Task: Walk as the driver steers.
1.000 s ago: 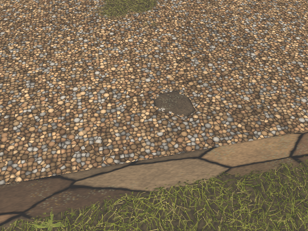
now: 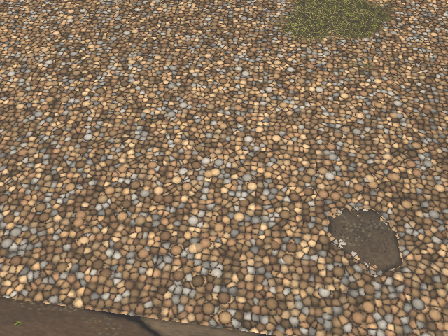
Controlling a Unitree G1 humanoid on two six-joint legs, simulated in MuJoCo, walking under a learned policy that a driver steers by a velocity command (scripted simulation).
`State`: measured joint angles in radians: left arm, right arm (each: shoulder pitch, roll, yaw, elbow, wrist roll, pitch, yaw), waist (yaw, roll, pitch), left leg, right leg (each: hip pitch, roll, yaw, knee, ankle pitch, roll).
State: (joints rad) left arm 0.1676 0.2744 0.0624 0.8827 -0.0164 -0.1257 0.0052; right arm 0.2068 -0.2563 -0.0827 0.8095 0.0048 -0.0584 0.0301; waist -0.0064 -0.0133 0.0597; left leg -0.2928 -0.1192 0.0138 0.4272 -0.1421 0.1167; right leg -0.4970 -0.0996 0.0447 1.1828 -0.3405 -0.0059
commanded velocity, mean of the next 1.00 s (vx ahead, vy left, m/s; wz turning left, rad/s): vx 0.50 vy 0.00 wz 0.10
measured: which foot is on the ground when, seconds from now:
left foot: down 0.00-0.38, up 0.40-0.86, down 0.88-1.00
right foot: up 0.00-0.34, down 0.36-0.90, up 0.92-1.00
